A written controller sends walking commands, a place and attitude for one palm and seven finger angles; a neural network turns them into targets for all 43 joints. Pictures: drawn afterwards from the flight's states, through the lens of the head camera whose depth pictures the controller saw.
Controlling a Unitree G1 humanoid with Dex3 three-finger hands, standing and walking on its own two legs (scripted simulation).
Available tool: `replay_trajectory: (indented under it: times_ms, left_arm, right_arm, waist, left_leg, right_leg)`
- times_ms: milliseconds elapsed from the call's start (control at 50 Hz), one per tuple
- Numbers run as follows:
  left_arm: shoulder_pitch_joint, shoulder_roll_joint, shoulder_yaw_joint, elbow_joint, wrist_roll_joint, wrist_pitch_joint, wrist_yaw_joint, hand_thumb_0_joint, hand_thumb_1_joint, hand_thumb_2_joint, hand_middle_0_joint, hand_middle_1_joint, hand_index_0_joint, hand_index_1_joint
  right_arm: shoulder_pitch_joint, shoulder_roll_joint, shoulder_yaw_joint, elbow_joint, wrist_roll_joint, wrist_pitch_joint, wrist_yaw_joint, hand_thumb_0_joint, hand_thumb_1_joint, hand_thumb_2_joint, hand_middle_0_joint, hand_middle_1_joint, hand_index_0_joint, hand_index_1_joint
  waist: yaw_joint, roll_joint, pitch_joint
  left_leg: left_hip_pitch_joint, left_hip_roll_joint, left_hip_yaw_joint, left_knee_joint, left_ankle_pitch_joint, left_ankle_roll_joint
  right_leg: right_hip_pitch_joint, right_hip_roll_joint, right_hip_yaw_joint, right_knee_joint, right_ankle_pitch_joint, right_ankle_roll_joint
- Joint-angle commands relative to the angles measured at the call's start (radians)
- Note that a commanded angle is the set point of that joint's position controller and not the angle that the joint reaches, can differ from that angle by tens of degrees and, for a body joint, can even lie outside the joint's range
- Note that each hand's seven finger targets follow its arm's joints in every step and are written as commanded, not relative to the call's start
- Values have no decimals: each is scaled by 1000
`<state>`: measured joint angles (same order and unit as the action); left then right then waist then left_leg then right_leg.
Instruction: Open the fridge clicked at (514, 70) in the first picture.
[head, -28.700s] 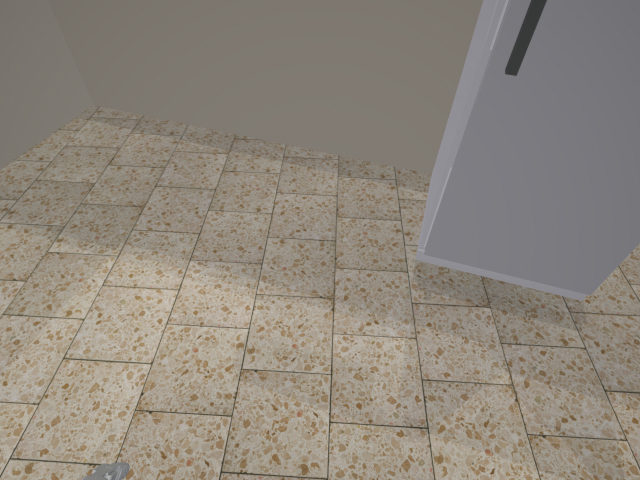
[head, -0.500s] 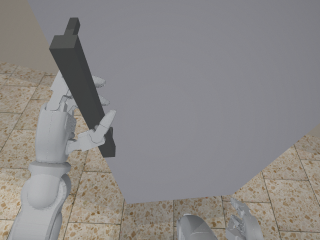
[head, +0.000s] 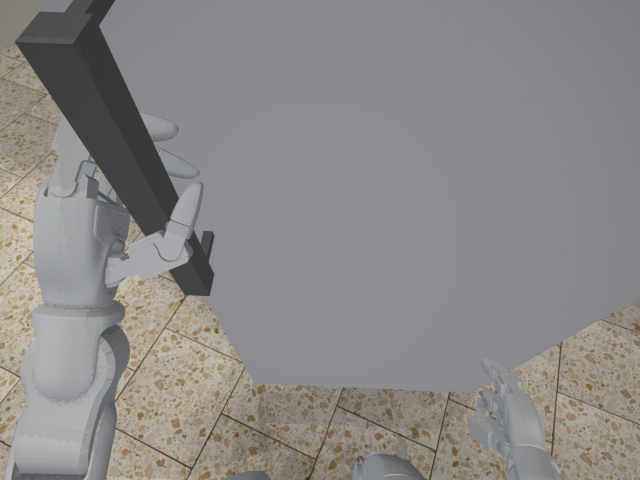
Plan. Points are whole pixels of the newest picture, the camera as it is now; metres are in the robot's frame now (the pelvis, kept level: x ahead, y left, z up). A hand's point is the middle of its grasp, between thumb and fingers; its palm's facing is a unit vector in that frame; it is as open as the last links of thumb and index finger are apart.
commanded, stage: walk backward, drawing the door open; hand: left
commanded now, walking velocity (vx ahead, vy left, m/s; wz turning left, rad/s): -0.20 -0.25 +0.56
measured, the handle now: (164, 182) +0.32 +0.14 +0.23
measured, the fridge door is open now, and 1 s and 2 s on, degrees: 35 65 65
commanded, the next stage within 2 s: stop walking and hold the door back in 0.92 s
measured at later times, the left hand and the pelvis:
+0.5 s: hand (182, 411) +0.16 +0.09 +0.22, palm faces +0.55 -0.80 -0.25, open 7.1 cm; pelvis -0.06 -0.18 +0.01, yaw +17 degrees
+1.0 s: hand out of the picture +0.03 +0.02 +0.22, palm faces +0.78 -0.57 -0.25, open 7.1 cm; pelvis -0.10 -0.31 +0.00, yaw +28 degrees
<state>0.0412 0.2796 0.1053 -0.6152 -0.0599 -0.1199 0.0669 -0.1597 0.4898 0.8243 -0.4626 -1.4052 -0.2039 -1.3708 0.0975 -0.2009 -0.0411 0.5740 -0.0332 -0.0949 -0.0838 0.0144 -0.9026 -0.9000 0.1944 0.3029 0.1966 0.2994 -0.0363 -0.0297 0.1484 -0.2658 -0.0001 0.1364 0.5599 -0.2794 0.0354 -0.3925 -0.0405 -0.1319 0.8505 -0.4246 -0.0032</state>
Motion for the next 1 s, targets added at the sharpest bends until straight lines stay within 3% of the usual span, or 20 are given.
replay_trajectory:
  times_ms: [0,100,200,240,260,300,320,380,460,540,560,580,600,620,700,880,920,940,960,980]
  left_arm:
    - [-290,117,96,-291,42,-151,8,0,900,900,-450,-1400,-450,-1400]
    - [-264,69,77,-214,35,-88,13,0,900,900,-450,-1400,-450,-1400]
    - [-265,105,130,-142,6,-66,34,0,900,900,-450,-1400,-450,-1400]
    - [-264,142,176,-132,5,-69,45,0,900,900,-450,-1400,-450,-1400]
    - [-271,178,200,-134,8,-68,47,0,900,900,-450,-1400,-450,-1400]
    - [-202,294,288,-151,14,-63,52,0,900,900,-450,-1400,-450,-1400]
    - [-200,298,314,-142,16,-60,56,0,900,900,-450,-1400,-450,-1400]
    - [-148,300,364,-177,-6,-73,53,0,900,900,-450,-1400,-450,-1400]
    - [-101,244,330,-192,-18,-79,65,0,900,900,-450,-1400,-450,-1400]
    - [-93,202,270,-192,-27,-75,64,0,900,900,-450,-1400,-450,-1400]
    - [-117,185,244,-216,-27,-83,63,0,900,900,-450,-1400,-450,-1400]
    - [-113,183,216,-218,-18,-101,60,0,900,900,-450,-1400,-450,-1400]
    - [-134,205,226,-201,13,-114,47,0,900,900,-450,-1400,-450,-1400]
    - [-203,233,248,-243,11,-120,31,0,900,900,-450,-1400,-450,-1400]
    - [-116,208,236,-197,18,-88,52,0,900,900,-450,-1400,-450,-1400]
    - [-101,229,274,-135,-19,-75,77,0,900,900,-450,-1400,-450,-1400]
    - [-127,268,293,-153,-12,-78,73,0,900,900,-450,-1400,-450,-1400]
    - [-115,356,350,-146,-3,-73,71,0,900,900,-450,-1400,-450,-1400]
    - [-120,361,367,-135,-2,-72,74,0,900,900,-450,-1400,-450,-1400]
    - [-95,345,374,-88,0,-65,88,0,900,900,-450,-1400,-450,-1400]
  right_arm:
    - [-30,-95,-25,-130,16,-48,42,0,-900,-900,200,300,200,300]
    - [-32,-101,-39,-79,39,-63,45,0,-900,-900,200,300,200,300]
    - [-37,-106,-17,-118,61,-69,39,0,-900,-900,200,300,200,300]
    - [-50,-100,-11,-126,60,-76,40,0,-900,-900,200,300,200,300]
    - [-21,-75,-4,-113,64,-76,40,0,-900,-900,200,300,200,300]
    - [-64,-37,2,-128,54,-69,27,0,-900,-900,200,300,200,300]
    - [-73,-32,20,-115,36,-69,20,0,-900,-900,200,300,200,300]
    - [-98,-69,-2,-103,42,-34,21,0,-900,-900,200,300,200,300]
    - [-82,-59,7,-144,39,-7,1,0,-900,-900,200,300,200,300]
    - [8,-88,-6,-133,30,-8,-5,0,-900,-900,200,300,200,300]
    - [13,-117,-16,-150,28,-14,-6,0,-900,-900,200,300,200,300]
    - [4,-146,-25,-154,31,-28,-1,0,-900,-900,200,300,200,300]
    - [24,-112,-9,-116,24,-42,19,0,-900,-900,200,300,200,300]
    - [-1,-107,-5,-108,34,-60,39,0,-900,-900,200,300,200,300]
    - [16,-126,-28,-77,51,-68,41,0,-900,-900,200,300,200,300]
    - [-1,-110,11,-86,38,-86,26,0,-900,-900,200,300,200,300]
    - [-12,-81,18,-96,42,-85,30,0,-900,-900,200,300,200,300]
    - [-35,-52,21,-113,41,-72,29,0,-900,-900,200,300,200,300]
    - [-58,-62,20,-114,41,-70,21,0,-900,-900,200,300,200,300]
    - [-43,-64,23,-84,30,-63,19,0,-900,-900,200,300,200,300]
  waist:
    - [1,121,-400]
    - [27,284,-302]
    - [27,338,-300]
    - [51,253,-308]
    - [40,72,-322]
    - [63,-329,-331]
    - [69,-238,-324]
    - [48,-197,-306]
    - [52,-215,-322]
    - [1,14,-361]
    - [-5,197,-351]
    - [29,446,-348]
    - [43,330,-368]
    - [36,218,-381]
    - [26,304,-299]
    - [47,294,-316]
    - [54,47,-321]
    - [58,-257,-282]
    - [72,-290,-284]
    - [60,-141,-289]
  left_leg:
    - [584,524,-638,-142,1083,207]
    - [140,271,-217,-186,516,57]
    - [-6,265,-258,-205,204,81]
    - [-88,214,-253,-83,37,37]
    - [-65,109,-205,61,-74,-5]
    - [-220,-47,-164,590,-395,-55]
    - [-252,-8,-213,753,-380,-48]
    - [-302,44,-166,796,-274,-87]
    - [-139,45,-88,416,-305,-62]
    - [113,35,-61,-88,5,-66]
    - [254,179,-280,-203,217,-19]
    - [361,459,-658,-269,714,86]
    - [364,512,-704,-200,932,162]
    - [290,476,-631,-213,737,137]
    - [225,281,-334,-162,669,82]
    - [52,240,-329,-187,284,65]
    - [1,103,-248,0,25,-17]
    - [-159,-36,-140,262,-258,-76]
    - [-210,-62,-196,547,-334,-71]
    - [-218,-36,-236,630,-321,-70]
  right_leg:
    - [-386,36,229,452,-161,35]
    - [-37,14,147,171,137,65]
    - [171,64,63,-86,41,87]
    - [318,68,43,-308,136,97]
    - [318,9,78,-458,241,88]
    - [225,-331,444,-569,463,-81]
    - [163,-394,430,-563,460,-132]
    - [264,-319,258,-468,486,-150]
    - [264,-303,108,-440,551,-134]
    - [147,-222,30,-225,449,-64]
    - [-56,-121,-12,-24,217,-4]
    - [-248,-10,27,162,-221,65]
    - [-259,4,146,273,-235,57]
    - [-219,3,181,319,-129,51]
    - [-152,32,120,192,2,72]
    - [222,93,84,-299,78,64]
    - [297,-7,139,-593,288,41]
    - [267,-223,388,-638,422,-43]
    - [154,-351,487,-617,517,-113]
    - [145,-384,411,-592,607,-150]
